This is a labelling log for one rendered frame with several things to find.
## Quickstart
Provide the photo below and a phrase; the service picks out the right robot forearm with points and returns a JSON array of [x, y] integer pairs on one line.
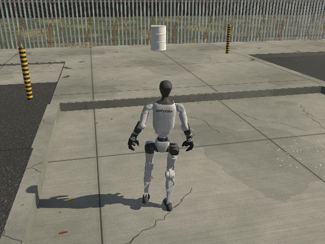
[[188, 134]]

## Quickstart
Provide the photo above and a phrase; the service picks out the robot right hand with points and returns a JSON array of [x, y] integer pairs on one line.
[[186, 143]]

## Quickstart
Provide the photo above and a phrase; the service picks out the robot head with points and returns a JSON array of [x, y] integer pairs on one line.
[[165, 89]]

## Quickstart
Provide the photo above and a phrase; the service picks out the left robot upper arm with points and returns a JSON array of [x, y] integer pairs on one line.
[[144, 115]]

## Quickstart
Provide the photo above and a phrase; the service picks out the right robot upper arm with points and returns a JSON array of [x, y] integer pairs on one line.
[[180, 108]]

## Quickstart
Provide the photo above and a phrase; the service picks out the robot left hand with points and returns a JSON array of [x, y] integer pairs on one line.
[[130, 143]]

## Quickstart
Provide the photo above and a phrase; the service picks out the robot torso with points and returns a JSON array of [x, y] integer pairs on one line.
[[163, 123]]

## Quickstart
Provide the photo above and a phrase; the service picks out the left robot forearm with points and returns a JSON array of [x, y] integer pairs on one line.
[[136, 132]]

